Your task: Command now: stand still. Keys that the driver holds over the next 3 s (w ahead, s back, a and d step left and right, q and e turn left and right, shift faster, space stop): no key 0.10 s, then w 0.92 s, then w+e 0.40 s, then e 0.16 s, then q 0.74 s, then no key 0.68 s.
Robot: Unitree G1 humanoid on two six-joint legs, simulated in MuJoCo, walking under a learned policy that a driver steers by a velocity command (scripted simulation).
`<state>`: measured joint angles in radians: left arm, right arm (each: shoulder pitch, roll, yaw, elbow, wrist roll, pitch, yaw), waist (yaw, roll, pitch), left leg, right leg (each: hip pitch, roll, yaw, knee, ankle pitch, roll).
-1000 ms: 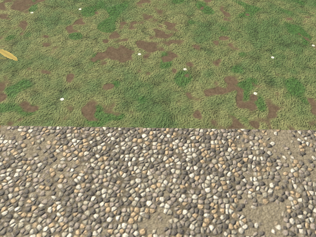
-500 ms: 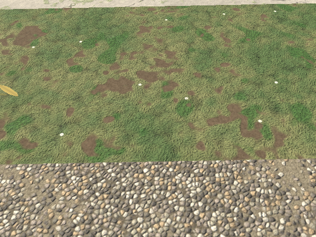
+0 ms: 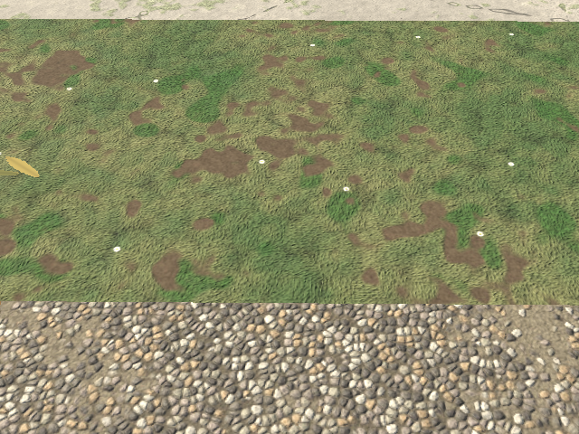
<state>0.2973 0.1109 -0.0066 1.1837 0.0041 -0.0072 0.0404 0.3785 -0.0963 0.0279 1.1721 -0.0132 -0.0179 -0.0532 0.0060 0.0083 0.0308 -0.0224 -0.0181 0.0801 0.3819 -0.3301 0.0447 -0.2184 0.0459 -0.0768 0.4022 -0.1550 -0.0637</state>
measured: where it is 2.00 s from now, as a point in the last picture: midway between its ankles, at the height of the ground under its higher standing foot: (320, 330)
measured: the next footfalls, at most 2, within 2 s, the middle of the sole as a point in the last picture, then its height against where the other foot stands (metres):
right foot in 0.46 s outside the picture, level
left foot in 0.98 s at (284, 429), level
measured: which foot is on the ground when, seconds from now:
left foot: down 0.00-0.48, up 0.50-0.96, down 0.98-1.00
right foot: down 0.00-0.20, up 0.22-0.44, down 0.46-0.98, up 1.00-1.00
